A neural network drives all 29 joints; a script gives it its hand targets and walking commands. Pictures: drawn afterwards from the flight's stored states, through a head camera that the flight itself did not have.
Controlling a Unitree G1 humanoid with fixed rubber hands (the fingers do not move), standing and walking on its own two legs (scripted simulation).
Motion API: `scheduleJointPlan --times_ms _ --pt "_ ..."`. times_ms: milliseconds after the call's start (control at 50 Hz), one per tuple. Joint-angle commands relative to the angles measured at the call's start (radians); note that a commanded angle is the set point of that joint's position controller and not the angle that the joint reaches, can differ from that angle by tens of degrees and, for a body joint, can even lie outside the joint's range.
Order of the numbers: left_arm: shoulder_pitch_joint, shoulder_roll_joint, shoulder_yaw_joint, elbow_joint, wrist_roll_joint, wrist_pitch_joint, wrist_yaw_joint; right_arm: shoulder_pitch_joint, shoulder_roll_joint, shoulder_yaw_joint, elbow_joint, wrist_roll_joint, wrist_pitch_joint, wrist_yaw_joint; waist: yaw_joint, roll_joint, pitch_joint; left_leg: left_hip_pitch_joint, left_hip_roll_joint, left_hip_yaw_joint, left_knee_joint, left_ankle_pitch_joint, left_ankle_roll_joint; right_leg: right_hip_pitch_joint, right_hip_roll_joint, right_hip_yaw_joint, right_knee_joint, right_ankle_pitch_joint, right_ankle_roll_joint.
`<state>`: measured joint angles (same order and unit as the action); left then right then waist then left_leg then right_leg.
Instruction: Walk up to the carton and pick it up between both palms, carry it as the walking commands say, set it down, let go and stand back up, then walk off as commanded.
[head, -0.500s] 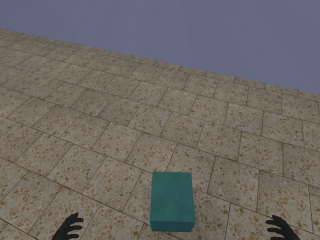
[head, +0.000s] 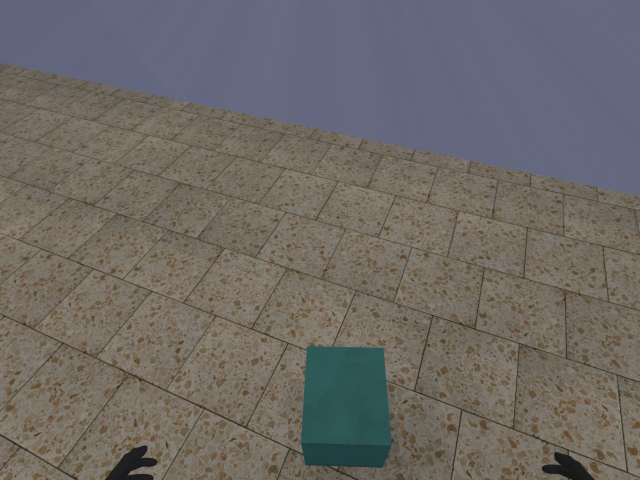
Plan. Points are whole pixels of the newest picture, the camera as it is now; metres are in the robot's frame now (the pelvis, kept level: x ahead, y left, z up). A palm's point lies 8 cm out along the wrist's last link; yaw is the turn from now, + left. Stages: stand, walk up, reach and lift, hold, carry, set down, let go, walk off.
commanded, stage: stand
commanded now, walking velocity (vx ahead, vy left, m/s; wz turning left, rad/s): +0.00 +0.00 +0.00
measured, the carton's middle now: (344, 406) +0.43 -0.01 -0.66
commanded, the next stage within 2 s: walk off in 0.86 s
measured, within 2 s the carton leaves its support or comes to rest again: neither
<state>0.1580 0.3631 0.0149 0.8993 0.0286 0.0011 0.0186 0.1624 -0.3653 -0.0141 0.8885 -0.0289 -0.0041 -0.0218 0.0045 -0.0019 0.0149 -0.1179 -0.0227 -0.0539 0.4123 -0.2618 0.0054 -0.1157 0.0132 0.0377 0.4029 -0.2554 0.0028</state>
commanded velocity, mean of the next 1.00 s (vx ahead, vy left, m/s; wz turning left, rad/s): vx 0.00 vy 0.00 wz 0.00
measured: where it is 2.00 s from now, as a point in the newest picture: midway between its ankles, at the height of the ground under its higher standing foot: outside the picture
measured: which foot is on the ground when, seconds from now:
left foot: down 0.00-1.00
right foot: down 0.00-1.00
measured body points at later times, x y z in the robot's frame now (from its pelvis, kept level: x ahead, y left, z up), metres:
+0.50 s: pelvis -0.01 +0.00 +0.00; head -0.02 +0.00 +0.45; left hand +0.08 +0.31 -0.11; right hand +0.09 -0.31 -0.11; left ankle -0.02 +0.12 -0.74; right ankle -0.02 -0.12 -0.74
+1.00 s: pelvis -0.02 +0.00 +0.00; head -0.02 +0.00 +0.45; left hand +0.08 +0.32 -0.11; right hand +0.09 -0.31 -0.11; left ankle -0.02 +0.12 -0.74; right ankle -0.02 -0.12 -0.74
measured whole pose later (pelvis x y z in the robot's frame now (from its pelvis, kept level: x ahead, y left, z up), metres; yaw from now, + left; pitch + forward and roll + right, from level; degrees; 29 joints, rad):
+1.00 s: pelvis -0.02 +0.00 +0.00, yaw +0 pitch -2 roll +0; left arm 0.12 0.39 0.01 1.04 0.02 -0.01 0.01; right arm 0.12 -0.39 0.00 1.02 -0.01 -0.01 -0.01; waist 0.00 0.00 0.03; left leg -0.11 -0.02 -0.06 0.35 -0.21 0.00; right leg -0.10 0.01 0.04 0.35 -0.20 0.01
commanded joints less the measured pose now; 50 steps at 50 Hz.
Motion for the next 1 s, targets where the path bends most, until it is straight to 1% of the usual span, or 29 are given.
scheduleJointPlan --times_ms 0,340,980 --pt "-0.034 0.158 0.032 -0.038 -0.001 -0.012 0.003 -0.035 -0.162 -0.033 -0.038 0.001 -0.013 -0.003 0.001 0.003 -0.022 -0.015 0.105 -0.084 -0.062 0.232 0.005 0.004 -0.101 0.084 -0.058 0.208 -0.014" --pt "-0.043 0.176 0.028 0.033 -0.006 -0.015 -0.002 -0.050 -0.179 -0.025 0.031 0.008 -0.016 0.000 0.001 0.004 -0.008 -0.016 0.113 -0.092 -0.092 0.189 0.011 0.005 -0.108 0.093 -0.088 0.167 -0.018" --pt "-0.069 0.194 0.022 0.100 -0.014 -0.018 -0.006 -0.071 -0.194 -0.019 0.094 0.016 -0.019 0.004 0.000 0.004 -0.015 -0.007 0.124 -0.095 -0.111 0.207 0.015 0.016 -0.120 0.094 -0.105 0.180 -0.021"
